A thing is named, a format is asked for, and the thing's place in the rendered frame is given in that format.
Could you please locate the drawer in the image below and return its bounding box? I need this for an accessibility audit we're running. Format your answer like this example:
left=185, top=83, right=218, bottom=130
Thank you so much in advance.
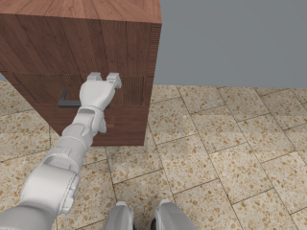
left=11, top=72, right=146, bottom=105

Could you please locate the robot right thigh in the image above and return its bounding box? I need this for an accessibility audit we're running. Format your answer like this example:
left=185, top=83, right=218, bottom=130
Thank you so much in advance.
left=154, top=202, right=198, bottom=230

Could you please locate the cabinet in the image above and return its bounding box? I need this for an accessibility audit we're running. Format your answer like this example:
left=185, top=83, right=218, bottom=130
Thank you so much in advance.
left=0, top=0, right=162, bottom=147

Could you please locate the robot thigh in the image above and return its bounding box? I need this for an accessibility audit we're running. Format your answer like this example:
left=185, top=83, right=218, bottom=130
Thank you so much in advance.
left=101, top=205, right=133, bottom=230
left=154, top=202, right=198, bottom=230

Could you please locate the robot left thigh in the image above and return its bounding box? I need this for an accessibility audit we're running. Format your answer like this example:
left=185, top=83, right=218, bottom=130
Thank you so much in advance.
left=101, top=205, right=133, bottom=230

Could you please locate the robot left upper arm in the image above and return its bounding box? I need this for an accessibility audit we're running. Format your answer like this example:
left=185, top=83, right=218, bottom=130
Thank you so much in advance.
left=0, top=163, right=81, bottom=230

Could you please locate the left robot hand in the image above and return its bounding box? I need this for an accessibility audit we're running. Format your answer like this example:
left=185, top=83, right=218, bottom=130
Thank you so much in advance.
left=79, top=72, right=122, bottom=133

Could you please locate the handle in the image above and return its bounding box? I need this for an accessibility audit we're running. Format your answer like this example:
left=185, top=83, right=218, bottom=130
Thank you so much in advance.
left=106, top=124, right=115, bottom=130
left=58, top=90, right=110, bottom=109

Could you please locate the left robot forearm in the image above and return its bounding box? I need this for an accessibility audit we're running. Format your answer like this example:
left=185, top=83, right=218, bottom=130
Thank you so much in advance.
left=20, top=105, right=104, bottom=202

